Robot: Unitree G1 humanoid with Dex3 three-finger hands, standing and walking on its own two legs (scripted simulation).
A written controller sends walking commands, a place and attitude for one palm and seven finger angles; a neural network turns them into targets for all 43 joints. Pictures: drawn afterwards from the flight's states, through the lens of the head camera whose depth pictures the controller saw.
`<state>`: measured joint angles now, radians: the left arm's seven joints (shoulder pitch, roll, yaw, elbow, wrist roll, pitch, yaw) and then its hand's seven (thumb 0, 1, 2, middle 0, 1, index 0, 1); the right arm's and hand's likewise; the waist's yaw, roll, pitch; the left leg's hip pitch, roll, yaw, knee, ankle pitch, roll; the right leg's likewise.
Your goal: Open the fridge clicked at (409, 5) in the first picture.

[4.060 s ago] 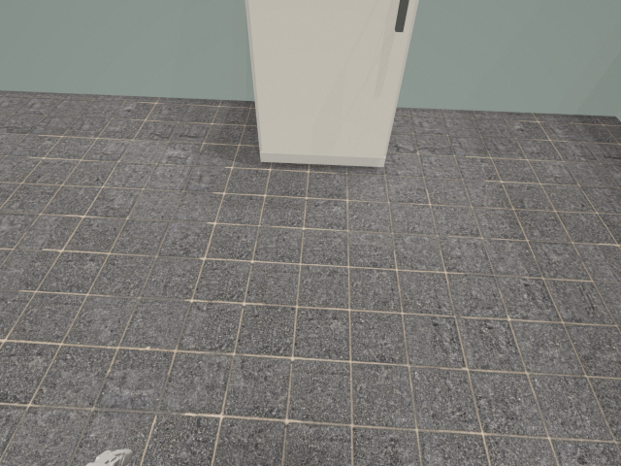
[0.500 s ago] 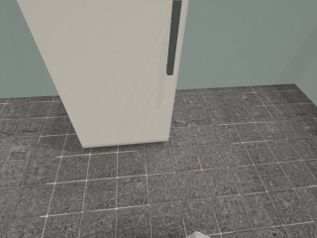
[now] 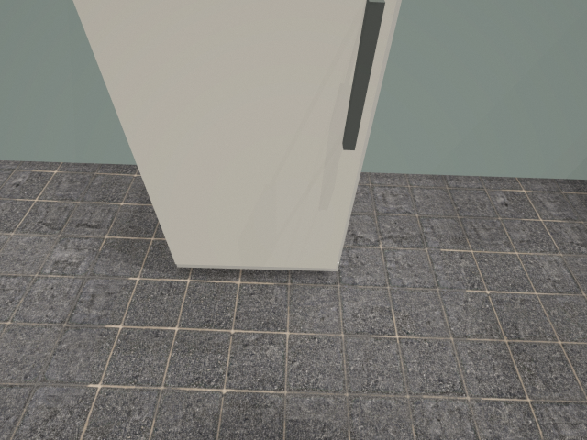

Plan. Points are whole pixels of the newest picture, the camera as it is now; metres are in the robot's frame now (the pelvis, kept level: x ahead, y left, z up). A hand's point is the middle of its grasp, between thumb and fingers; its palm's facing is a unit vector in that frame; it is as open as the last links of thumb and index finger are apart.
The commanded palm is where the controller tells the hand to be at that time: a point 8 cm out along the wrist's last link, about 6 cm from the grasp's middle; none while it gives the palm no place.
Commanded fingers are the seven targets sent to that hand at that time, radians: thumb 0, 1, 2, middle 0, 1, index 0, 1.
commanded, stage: take the last steps up to it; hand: right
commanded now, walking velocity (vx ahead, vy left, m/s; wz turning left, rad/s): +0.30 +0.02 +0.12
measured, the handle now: (358, 78) +0.78 -0.10 +0.11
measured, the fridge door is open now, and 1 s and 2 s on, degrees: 0 0 0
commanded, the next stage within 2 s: come to a stop and stand still in 0.80 s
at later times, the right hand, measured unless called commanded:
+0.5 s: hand out of the picture +0.14 -0.19 -0.16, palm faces -0.04 +0.98 -0.17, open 7.3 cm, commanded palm none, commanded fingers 0.00 -0.90 -0.90 0.20 0.30 0.20 0.30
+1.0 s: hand (387, 378) +0.26 -0.15 -0.17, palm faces +0.03 +0.98 -0.19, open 7.2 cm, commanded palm none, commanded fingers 0.00 -0.90 -0.90 0.20 0.30 0.20 0.30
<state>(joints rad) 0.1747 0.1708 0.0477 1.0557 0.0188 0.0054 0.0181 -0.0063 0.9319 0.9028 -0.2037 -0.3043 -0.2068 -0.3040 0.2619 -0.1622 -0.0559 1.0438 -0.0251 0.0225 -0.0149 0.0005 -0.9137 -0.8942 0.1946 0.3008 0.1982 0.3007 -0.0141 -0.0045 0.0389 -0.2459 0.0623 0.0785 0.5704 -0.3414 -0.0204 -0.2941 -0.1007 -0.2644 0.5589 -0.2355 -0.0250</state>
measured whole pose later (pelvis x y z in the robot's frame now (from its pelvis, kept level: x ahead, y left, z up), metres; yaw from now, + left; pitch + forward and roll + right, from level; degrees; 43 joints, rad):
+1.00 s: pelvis +0.26 +0.02 +0.01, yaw +3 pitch -1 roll +2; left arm 0.14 0.19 0.04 1.05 0.01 -0.03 0.00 0.01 0.92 0.90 -0.20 -0.30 -0.20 -0.30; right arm 0.28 -0.15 -0.03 1.11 -0.02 -0.04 -0.03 -0.01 -0.94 -0.89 0.20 0.30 0.20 0.30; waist -0.03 -0.02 0.05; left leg -0.11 0.02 0.17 0.43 -0.30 0.01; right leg -0.39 -0.09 -0.11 0.63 -0.20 0.03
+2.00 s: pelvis +0.22 +0.00 +0.00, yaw +2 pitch -2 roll +0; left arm 0.27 0.19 0.01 0.92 0.02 -0.01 0.02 0.01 0.91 0.90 -0.20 -0.30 -0.20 -0.30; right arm 0.30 -0.23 -0.02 0.98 -0.02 0.03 -0.03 0.00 -0.91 -0.89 0.20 0.30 0.20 0.30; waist -0.01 -0.01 -0.01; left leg -0.27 0.11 0.04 0.60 -0.30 -0.06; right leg -0.22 0.00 -0.06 0.62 -0.37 -0.03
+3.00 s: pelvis +0.19 +0.03 +0.01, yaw +1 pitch -2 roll +0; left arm 0.17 0.30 0.00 1.09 0.01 -0.01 -0.01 0.01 0.91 0.90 -0.20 -0.30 -0.21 -0.30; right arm 0.16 -0.29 0.01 1.05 -0.02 0.00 -0.01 0.00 -0.91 -0.89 0.20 0.30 0.20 0.30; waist 0.00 0.00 0.03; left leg -0.19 0.07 0.08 0.40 -0.16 -0.03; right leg -0.15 -0.02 -0.03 0.40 -0.21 0.01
